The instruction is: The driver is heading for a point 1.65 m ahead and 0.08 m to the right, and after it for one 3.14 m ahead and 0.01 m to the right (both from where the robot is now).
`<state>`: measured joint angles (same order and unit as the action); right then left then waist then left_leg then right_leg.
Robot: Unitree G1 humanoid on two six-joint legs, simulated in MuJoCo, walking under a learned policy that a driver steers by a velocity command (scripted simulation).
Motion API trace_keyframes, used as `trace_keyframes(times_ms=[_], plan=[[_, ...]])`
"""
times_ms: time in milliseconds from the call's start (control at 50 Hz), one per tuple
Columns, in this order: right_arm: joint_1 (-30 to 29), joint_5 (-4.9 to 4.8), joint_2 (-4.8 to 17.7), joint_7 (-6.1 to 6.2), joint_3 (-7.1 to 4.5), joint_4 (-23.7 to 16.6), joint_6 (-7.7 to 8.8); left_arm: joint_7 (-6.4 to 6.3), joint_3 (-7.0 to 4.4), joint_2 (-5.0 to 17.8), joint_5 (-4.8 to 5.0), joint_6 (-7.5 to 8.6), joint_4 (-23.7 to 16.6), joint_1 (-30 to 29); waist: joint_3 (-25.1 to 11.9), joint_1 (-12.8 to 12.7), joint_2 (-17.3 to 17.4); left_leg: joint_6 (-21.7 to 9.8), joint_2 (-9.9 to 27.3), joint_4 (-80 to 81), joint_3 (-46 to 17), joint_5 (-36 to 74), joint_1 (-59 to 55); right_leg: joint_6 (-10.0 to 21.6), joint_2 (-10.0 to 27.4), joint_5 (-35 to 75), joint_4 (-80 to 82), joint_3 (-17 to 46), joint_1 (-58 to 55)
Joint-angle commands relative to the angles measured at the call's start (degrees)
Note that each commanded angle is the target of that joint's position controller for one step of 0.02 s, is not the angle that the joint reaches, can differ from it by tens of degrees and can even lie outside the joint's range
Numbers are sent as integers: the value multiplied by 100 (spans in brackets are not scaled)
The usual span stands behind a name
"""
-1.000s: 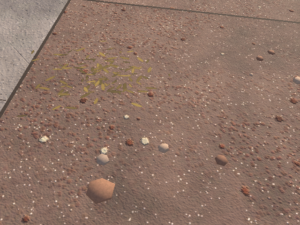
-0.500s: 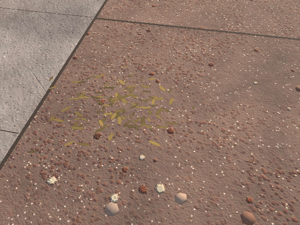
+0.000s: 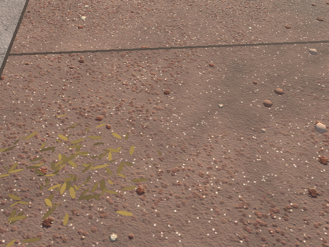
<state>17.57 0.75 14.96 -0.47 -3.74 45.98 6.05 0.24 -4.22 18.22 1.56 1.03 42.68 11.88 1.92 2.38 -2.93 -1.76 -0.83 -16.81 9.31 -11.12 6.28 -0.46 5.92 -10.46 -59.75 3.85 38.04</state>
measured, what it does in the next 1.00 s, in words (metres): walks ahead: right foot, then left foot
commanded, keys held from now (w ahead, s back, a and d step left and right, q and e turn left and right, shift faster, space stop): w+e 0.34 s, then w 0.28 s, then w+q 0.38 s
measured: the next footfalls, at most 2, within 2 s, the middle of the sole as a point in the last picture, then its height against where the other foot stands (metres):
right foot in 0.24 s outside the picture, level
left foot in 0.80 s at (175, 205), level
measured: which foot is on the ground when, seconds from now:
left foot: down 0.00-0.24, up 0.26-0.78, down 0.80-1.00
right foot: up 0.00-0.22, down 0.24-0.80, up 0.82-1.00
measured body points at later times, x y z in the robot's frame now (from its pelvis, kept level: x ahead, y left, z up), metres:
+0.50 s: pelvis +0.27 -0.09 +0.00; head +0.29 -0.12 +0.45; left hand +0.41 +0.16 -0.10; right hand +0.37 -0.40 -0.10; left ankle +0.40 +0.08 -0.66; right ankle +0.25 -0.15 -0.75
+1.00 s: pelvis +0.58 -0.11 +0.00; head +0.61 -0.11 +0.44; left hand +0.76 +0.13 -0.11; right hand +0.62 -0.39 -0.12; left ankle +0.62 -0.05 -0.75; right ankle +0.54 -0.26 -0.67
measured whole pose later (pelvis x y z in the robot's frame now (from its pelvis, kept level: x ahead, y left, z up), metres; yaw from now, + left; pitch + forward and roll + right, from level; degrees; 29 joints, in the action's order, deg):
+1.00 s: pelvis +0.58 -0.11 +0.00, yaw -9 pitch +1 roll +1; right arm 16.3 -0.4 16.0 -1.8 -3.0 43.1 4.1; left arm 0.1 -2.2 16.6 -0.7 5.7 40.8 12.3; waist 2.3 1.3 -1.2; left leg -5.6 -6.8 -21.8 -2.1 -7.9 14.9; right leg -0.3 2.6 -18.8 -62.0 3.8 29.8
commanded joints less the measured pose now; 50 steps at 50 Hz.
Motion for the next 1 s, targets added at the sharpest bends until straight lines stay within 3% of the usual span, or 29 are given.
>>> trace_keyframes(times_ms=[20, 100, 160, 200, 220, 240, 260, 280, 300, 320, 340, 360, 380, 460, 560, 620, 700, 740, 760, 780, 800, 820, 840, 860, 880, 900, 920, 940, 1000], plan=[[-458, -6, 869, 69, -214, -372, 74, 88, 15, 55, -18, 47, -396, -64, 80, -144, 627, -841, 1547, 940, -545, 1410, -41, -13, 180, 854, 821, 68, 124], [-198, -94, 1078, 111, -288, -218, -38, 234, 65, -7, -33, 80, -697, -821, 305, 134, 526, -744, 1661, 889, -100, 1443, -430, 136, 80, 1139, 1813, -342, 37], [-116, -205, 1220, 107, -351, -118, -153, 304, 24, 111, -34, 58, -906, -1059, 359, 110, 581, -613, 1823, 544, 74, 2002, -965, 366, -41, 609, 2162, -552, 20], [-212, -270, 1398, 123, -404, -130, -228, 310, -82, 296, -49, 19, -938, -779, 50, -156, 755, -490, 1812, -223, 246, 3798, -1145, 603, -399, 12, 2214, -880, -623], [-289, -306, 1446, 126, -417, -146, -278, 293, -196, 475, -36, -5, -825, -215, -287, -505, 774, -403, 1715, -1071, 365, 4564, -1077, 761, -669, -129, 2321, -1051, -1371], [-347, -318, 1346, 132, -368, -172, -304, 230, -386, 786, -17, -28, -560, 751, -781, -1019, 636, -209, 1466, -2347, 526, 4522, -557, 978, -969, 196, 2662, -1092, -2767], [-194, -112, 972, 143, -222, -293, -265, 102, -579, 1348, 10, -89, -377, 1541, -1247, -1216, -241, 98, 1141, -4255, 538, 2090, 992, 1339, -166, 363, 2799, 315, -4443], [240, 32, 270, 93, 2, -619, -103, 117, -576, 1827, 9, 13, -531, 1164, -1828, -439, -1401, 386, -74, -5971, -449, -2435, 3243, 2390, 1042, -1073, 3701, 3724, -5806], [-453, -196, 832, 32, -75, -675, 83, 186, -419, 1274, -4, 133, -671, 1214, -2054, -913, -536, 270, 68, -6380, -1472, -2295, 3823, 2311, 1265, -1535, 4400, 4282, -5845], [-830, -356, 1009, 5, -122, -811, 174, 208, -329, 990, -41, 225, -607, 1029, -1260, -866, -305, 133, 284, -6179, -1408, -1698, 4192, 2071, 1156, -1126, 4461, 3526, -5290], [-836, -254, 945, 51, -100, -756, 221, 204, -274, 835, -25, 262, -633, 702, -842, -608, 142, 75, 543, -5706, -1413, -1193, 3936, 1871, 902, -487, 4396, 2845, -4492], [-742, -107, 964, 88, -130, -655, 210, 181, -207, 617, -54, 262, -684, 322, -618, -369, 216, 108, 744, -5229, -1403, -847, 3521, 1715, 693, 176, 4401, 2239, -3803], [-578, -82, 982, 72, -152, -590, 142, 147, -144, 463, -134, 269, -779, 120, -588, -203, 70, 133, 873, -5031, -1431, -599, 3138, 1664, 559, 643, 4514, 1916, -3391], [-657, -12, 699, 62, -87, -570, -73, 38, -141, 556, -131, 349, -594, 321, -413, -185, 82, 418, 853, -4197, -1206, 83, 2983, 1669, 342, 1913, 4812, 1096, -2859], [-1553, -65, 511, -9, 4, -769, -40, -63, -119, 615, -100, 329, -323, 699, -121, -563, -55, 474, 640, -2310, -1102, 1762, 3008, 1290, 81, 1529, 4906, 570, -2992], [-2026, -119, 481, -98, 35, -895, 16, -66, -119, 663, -78, 322, -129, 971, 126, -768, -73, 374, 517, -1661, -1058, 2068, 3002, 1276, 260, 1104, 4919, 687, -3234], [-2250, -165, 512, -258, 59, -1013, 73, -90, -135, 695, -108, 248, 93, 1173, 253, -823, -79, 42, 435, -1278, -977, 1496, 3459, 1222, 675, 1706, 4597, 638, -4233], [-2026, -178, 572, -318, 41, -1001, 72, -117, -154, 750, -112, 210, 137, 1092, 116, -647, -150, -177, 282, -1198, -871, 986, 3136, 1085, 728, 2761, 4261, 460, -4494], [-1731, -173, 681, -314, -9, -938, 58, -133, -170, 818, -132, 195, 126, 1009, -136, -479, -246, -297, 86, -1251, -732, 736, 2641, 1008, 680, 3841, 3911, 336, -4545], [-1156, -163, 850, -290, -102, -792, 42, -150, -171, 856, -154, 162, 104, 891, -542, -146, -257, -456, -155, -1207, -568, 700, 1828, 906, 539, 4897, 3192, 125, -4506], [-349, -143, 1072, -250, -208, -597, 20, -177, -134, 815, -175, 141, 43, 774, -1059, 276, -117, -661, -112, -1163, -714, 1037, 555, 719, 309, 4987, 2094, -133, -4001], [460, -113, 1521, -209, -313, -517, -16, -201, -28, 558, -337, 183, -111, 1036, -1835, 372, 741, -1180, 1000, -1389, -2330, 1371, -1321, 461, -100, 2931, 233, -365, -2513], [623, -167, 1581, -256, -320, -417, -12, -92, 134, 15, -298, 313, -109, 1649, -2292, 0, 1990, -2063, 2017, -600, -5147, 49, -2886, 98, -1138, -1984, -1407, -102, -339], [607, -255, 1088, -232, -212, -437, -37, -23, 70, 532, -138, 456, -172, 1067, -1961, 326, 1285, -1813, 1883, -153, -5277, -960, -2803, 176, -834, -1989, -1798, 474, 321], [197, -209, 986, -187, -177, -541, -72, 28, 27, 691, 15, 559, -390, 411, -1103, 326, 907, -1600, 1726, 5, -4519, -803, -2005, 223, -581, -1453, -1648, 374, 617], [-81, -150, 965, -169, -159, -628, -98, 22, 48, 636, -49, 629, -463, 100, -650, 191, 347, -1511, 1515, 127, -4016, -218, -1189, 235, -387, -1113, -1287, 277, 486], [-267, -113, 898, -151, -134, -688, -106, 4, 17, 620, -169, 648, -492, 51, -409, -4, 190, -1488, 1344, 223, -3672, 406, -596, 177, -243, -881, -855, 245, 245], [-359, -63, 842, -129, -104, -744, -105, -4, 2, 588, -228, 621, -513, 153, -407, -184, 336, -1485, 1187, 331, -3454, 858, -243, 117, -150, -756, -603, 256, -82], [-364, -135, 898, -59, -127, -762, -113, -54, 34, 398, -267, 483, -548, 261, -327, -336, 585, -1546, 989, 503, -2954, 1486, 384, -163, -105, -673, 161, 69, -285]])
